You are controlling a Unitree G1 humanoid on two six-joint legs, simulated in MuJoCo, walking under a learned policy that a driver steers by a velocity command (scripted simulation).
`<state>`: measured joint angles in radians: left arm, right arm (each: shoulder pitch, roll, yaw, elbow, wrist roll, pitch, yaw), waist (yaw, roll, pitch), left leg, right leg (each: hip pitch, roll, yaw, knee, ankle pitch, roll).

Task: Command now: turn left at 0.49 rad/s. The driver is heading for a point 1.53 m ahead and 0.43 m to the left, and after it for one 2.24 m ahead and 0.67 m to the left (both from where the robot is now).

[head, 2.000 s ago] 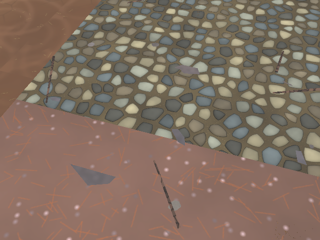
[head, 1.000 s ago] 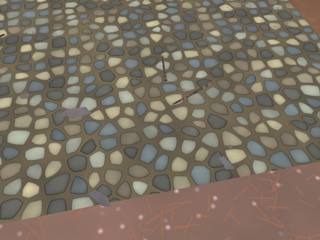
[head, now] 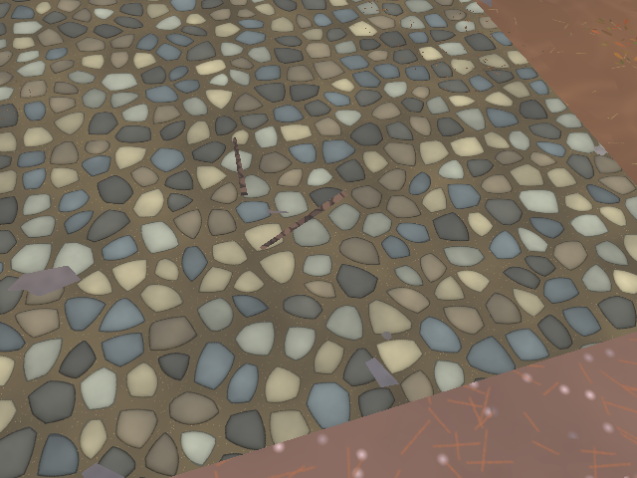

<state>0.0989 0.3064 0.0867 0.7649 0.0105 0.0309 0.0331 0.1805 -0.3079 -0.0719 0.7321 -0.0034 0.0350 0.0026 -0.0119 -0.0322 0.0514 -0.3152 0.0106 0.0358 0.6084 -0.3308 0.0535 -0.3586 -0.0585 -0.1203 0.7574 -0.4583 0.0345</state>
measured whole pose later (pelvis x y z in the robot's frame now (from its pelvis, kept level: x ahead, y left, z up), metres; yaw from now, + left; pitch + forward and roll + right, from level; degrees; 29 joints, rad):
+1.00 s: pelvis +0.03 +0.02 +0.01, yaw +24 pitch +0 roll +0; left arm 0.20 0.30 0.04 0.83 0.00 0.00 0.01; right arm 0.18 -0.23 -0.01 0.64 -0.01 0.02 -0.01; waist 0.03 -0.03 0.01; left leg -0.22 -0.03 -0.03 0.53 -0.31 0.03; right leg -0.22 -0.05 -0.01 0.58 -0.36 0.05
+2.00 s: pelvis +0.44 +0.18 +0.02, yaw +24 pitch +0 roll +2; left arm 0.17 0.32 0.04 0.77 0.00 -0.07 0.01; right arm 0.29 -0.27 -0.05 0.79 -0.01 -0.09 0.03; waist -0.03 -0.04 0.06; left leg -0.18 -0.08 0.06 0.30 -0.13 0.08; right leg -0.61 -0.10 0.05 1.00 -0.26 0.03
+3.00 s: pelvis +0.76 +0.25 -0.01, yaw +25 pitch +2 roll +0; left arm 0.00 0.25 0.05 0.77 -0.02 -0.08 -0.03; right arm 0.44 -0.26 -0.05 1.02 0.02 -0.06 -0.01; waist -0.08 0.01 0.04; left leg -0.07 0.07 -0.01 0.70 -0.47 -0.02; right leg -0.44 0.01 -0.06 0.55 -0.15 -0.06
